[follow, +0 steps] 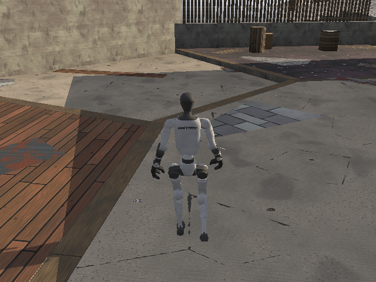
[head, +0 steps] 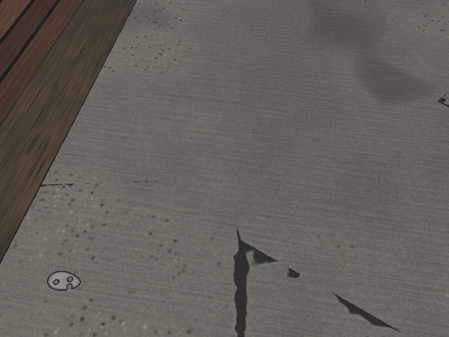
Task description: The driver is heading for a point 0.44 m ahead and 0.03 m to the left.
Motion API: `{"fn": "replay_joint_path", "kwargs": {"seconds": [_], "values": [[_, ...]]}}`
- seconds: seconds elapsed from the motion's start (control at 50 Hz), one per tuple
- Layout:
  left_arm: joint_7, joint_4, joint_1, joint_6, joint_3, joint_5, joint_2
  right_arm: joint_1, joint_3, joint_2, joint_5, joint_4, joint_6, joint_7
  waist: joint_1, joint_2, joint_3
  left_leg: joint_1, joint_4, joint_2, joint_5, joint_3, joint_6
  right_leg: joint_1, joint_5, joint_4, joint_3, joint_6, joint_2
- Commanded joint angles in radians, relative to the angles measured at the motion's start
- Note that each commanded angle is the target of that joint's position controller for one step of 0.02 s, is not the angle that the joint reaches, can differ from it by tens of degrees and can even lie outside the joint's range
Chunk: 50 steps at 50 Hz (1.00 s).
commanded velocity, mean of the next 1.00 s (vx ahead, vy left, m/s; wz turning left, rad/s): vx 0.28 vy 0.00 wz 0.29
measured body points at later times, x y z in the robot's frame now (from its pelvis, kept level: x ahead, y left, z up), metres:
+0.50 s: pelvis +0.28 -0.04 +0.01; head +0.31 -0.04 +0.46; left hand +0.39 +0.26 -0.08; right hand +0.42 -0.29 -0.11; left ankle +0.15 +0.07 -0.64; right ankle +0.37 -0.12 -0.72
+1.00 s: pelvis +0.38 +0.01 +0.01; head +0.38 +0.02 +0.46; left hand +0.40 +0.29 -0.12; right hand +0.61 -0.19 -0.08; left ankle +0.36 +0.13 -0.72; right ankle +0.37 -0.13 -0.72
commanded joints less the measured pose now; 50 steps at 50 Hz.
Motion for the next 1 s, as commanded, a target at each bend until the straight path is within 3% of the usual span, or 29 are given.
{"fn": "replay_joint_path", "kwargs": {"seconds": [0.02, 0.04, 0.1, 0.2, 0.28, 0.34, 0.36, 0.38, 0.4, 0.42, 0.44, 0.46, 0.48, 0.5, 0.54, 0.58, 0.64, 0.72, 0.74, 0.76, 0.78, 0.8, 0.82, 0.86, 1.0], "values": [[0.002, -0.124, -0.081, -0.052, 0.034, 0.014, 0.143, 0.111, -0.035, -0.119, -0.011, -0.044, -0.01, -0.016, -0.046, 0.01, -0.12, 0.42, -0.301, 0.275, 0.084, -0.435, 0.199, -0.418, 0.086, 0.004, 0.085, -0.009, -0.086], [0.002, -0.124, -0.064, -0.04, 0.037, 0.022, 0.139, 0.085, -0.032, -0.113, -0.019, -0.061, -0.009, -0.019, -0.017, 0.036, -0.101, 0.34, -0.325, 0.253, 0.141, -0.412, 0.201, -0.361, 0.109, -0.027, 0.086, 0.002, -0.093], [0.006, -0.131, -0.055, -0.013, 0.031, 0.031, 0.103, 0.086, -0.041, -0.136, -0.013, -0.064, -0.013, -0.032, 0.005, 0.045, -0.081, 0.219, -0.359, 0.222, 0.254, -0.334, 0.213, -0.32, 0.172, -0.149, 0.059, 0.051, -0.085], [-0.001, -0.18, -0.248, -0.018, 0.011, 0.025, 0.055, 0.156, -0.052, -0.162, 0.001, -0.038, 0.0, -0.056, -0.067, 0.068, -0.051, 0.146, -0.338, 0.142, 0.158, -0.255, 0.133, -0.23, 0.503, -0.523, 0.041, 0.076, -0.016], [-0.018, -0.205, -0.318, -0.033, 0.022, 0.006, 0.091, 0.219, -0.053, -0.156, 0.01, -0.014, 0.013, -0.061, -0.086, 0.084, -0.052, 0.239, -0.264, 0.182, 0.069, -0.36, 0.112, -0.193, 0.503, -0.648, 0.079, 0.057, 0.011], [-0.025, -0.187, -0.249, -0.046, 0.037, 0.006, 0.122, 0.211, -0.052, -0.145, 0.001, -0.011, 0.019, -0.064, -0.042, 0.124, -0.066, 0.316, -0.171, 0.218, 0.109, -0.419, 0.088, -0.121, 0.406, -0.687, 0.071, 0.008, 0.006], [-0.02, -0.166, -0.175, -0.051, 0.049, 0.019, 0.138, 0.204, -0.044, -0.12, -0.003, -0.013, 0.021, -0.063, -0.002, 0.119, -0.093, 0.317, -0.08, 0.173, 0.218, -0.393, 0.058, -0.013, 0.427, -0.738, 0.05, -0.023, 0.009], [-0.014, -0.158, -0.075, -0.057, 0.059, 0.046, 0.176, 0.202, -0.026, -0.073, -0.014, -0.026, 0.02, -0.062, 0.045, 0.076, -0.207, 0.265, 0.122, 0.116, 0.22, -0.337, 0.016, 0.189, 0.525, -0.702, 0.124, -0.079, -0.094], [-0.01, -0.146, 0.024, -0.05, 0.079, 0.068, 0.259, 0.328, -0.008, -0.024, -0.008, -0.038, 0.013, -0.066, 0.024, -0.146, -0.363, -0.02, 0.458, -0.019, -0.079, -0.22, -0.068, 0.548, 0.677, -0.669, 0.44, -0.239, -0.312], [-0.022, -0.111, 0.074, -0.035, 0.079, 0.034, 0.229, 0.387, -0.007, -0.059, -0.002, -0.032, 0.007, -0.067, 0.021, -0.321, -0.412, -0.197, 0.671, -0.047, -0.482, -0.198, -0.107, 0.615, 0.643, -0.75, 0.718, -0.333, -0.426], [-0.023, -0.128, 0.029, -0.029, 0.055, 0.014, 0.149, 0.326, -0.028, -0.139, 0.004, -0.019, 0.013, -0.068, 0.038, -0.178, -0.299, -0.246, 0.751, 0.002, -0.439, -0.24, -0.118, 0.512, 0.597, -0.765, 0.628, -0.296, -0.39], [-0.022, -0.14, -0.032, -0.02, 0.04, 0.021, 0.11, 0.234, -0.034, -0.153, -0.001, -0.033, 0.023, -0.071, 0.038, -0.092, -0.217, -0.239, 0.754, 0.032, -0.381, -0.207, -0.127, 0.396, 0.67, -0.759, 0.472, -0.259, -0.344], [-0.026, -0.137, -0.081, -0.015, 0.026, 0.026, 0.08, 0.176, -0.033, -0.142, -0.013, -0.048, 0.032, -0.073, 0.023, -0.052, -0.147, -0.221, 0.696, 0.057, -0.351, -0.184, -0.135, 0.28, 0.792, -0.771, 0.362, -0.243, -0.295], [-0.027, -0.13, -0.114, -0.015, 0.015, 0.029, 0.059, 0.162, -0.034, -0.123, -0.018, -0.056, 0.041, -0.072, -0.006, -0.06, -0.121, -0.174, 0.616, 0.093, -0.324, -0.174, -0.134, 0.201, 0.852, -0.786, 0.29, -0.224, -0.26], [-0.03, -0.106, -0.147, -0.013, 0.012, 0.036, 0.057, 0.192, -0.018, -0.055, -0.015, -0.047, 0.055, -0.07, -0.043, -0.115, -0.115, -0.048, 0.447, 0.103, -0.275, -0.122, -0.147, 0.096, 0.925, -0.825, 0.186, -0.214, -0.197], [-0.024, -0.087, -0.17, -0.006, 0.021, 0.033, 0.093, 0.187, -0.006, -0.027, -0.02, -0.047, 0.058, -0.071, -0.052, -0.133, -0.149, 0.046, 0.293, 0.105, -0.204, -0.086, -0.16, 0.067, 1.002, -0.835, 0.131, -0.227, -0.188], [-0.017, -0.059, -0.159, 0.011, 0.028, 0.018, 0.122, 0.143, -0.004, -0.037, -0.019, -0.047, 0.064, -0.069, -0.031, -0.127, -0.191, 0.145, 0.131, 0.098, -0.05, -0.065, -0.156, 0.082, 0.933, -0.839, 0.102, -0.222, -0.191], [-0.018, -0.027, -0.168, 0.029, 0.015, 0.004, 0.11, 0.09, -0.013, -0.052, -0.029, -0.053, 0.072, -0.066, -0.039, -0.102, -0.141, 0.274, -0.095, 0.085, 0.088, -0.046, -0.11, 0.035, 0.574, -0.817, 0.111, -0.176, -0.168], [-0.019, -0.012, -0.141, 0.029, 0.005, 0.005, 0.085, 0.069, -0.015, -0.065, -0.04, -0.063, 0.072, -0.068, -0.038, -0.08, -0.123, 0.318, -0.17, 0.108, 0.166, -0.078, -0.088, 0.013, 0.449, -0.805, 0.111, -0.13, -0.139], [-0.02, -0.005, -0.112, 0.027, -0.006, 0.024, 0.06, 0.06, -0.021, -0.106, -0.045, -0.079, 0.071, -0.075, -0.019, -0.017, -0.139, 0.391, -0.167, 0.191, 0.337, -0.162, -0.058, -0.025, 0.314, -0.763, 0.088, -0.078, -0.097], [-0.024, 0.011, -0.017, 0.024, -0.008, 0.037, 0.049, 0.03, -0.029, -0.151, -0.04, -0.086, 0.077, -0.082, 0.048, 0.107, -0.157, 0.436, -0.121, 0.25, 0.383, -0.212, 0.0, -0.068, 0.14, -0.744, 0.035, -0.037, -0.023], [-0.018, 0.02, -0.025, 0.033, -0.018, 0.034, 0.029, 0.004, -0.017, -0.089, -0.034, -0.079, 0.079, -0.075, 0.039, 0.142, -0.169, 0.344, -0.129, 0.223, 0.175, -0.195, 0.009, 0.013, 0.133, -0.757, 0.001, -0.01, -0.012], [-0.014, 0.018, -0.081, 0.043, -0.013, 0.031, 0.061, -0.018, -0.01, -0.056, -0.034, -0.086, 0.078, -0.066, 0.011, 0.105, -0.107, 0.29, -0.132, 0.174, 0.095, -0.172, -0.016, 0.012, 0.163, -0.752, -0.003, -0.001, -0.007], [-0.005, 0.024, -0.1, 0.059, -0.009, 0.028, 0.078, -0.007, -0.009, -0.06, -0.038, -0.079, 0.068, -0.059, -0.001, 0.078, -0.074, 0.271, -0.116, 0.148, 0.154, -0.152, -0.043, 0.004, 0.22, -0.737, 0.003, -0.005, -0.013], [0.003, 0.069, -0.101, 0.069, -0.007, 0.019, 0.084, 0.004, -0.013, -0.061, -0.029, -0.047, 0.054, -0.061, 0.0, 0.034, -0.118, 0.311, -0.063, 0.141, 0.368, -0.138, -0.037, 0.077, 0.372, -0.712, 0.013, 0.0, -0.032]]}}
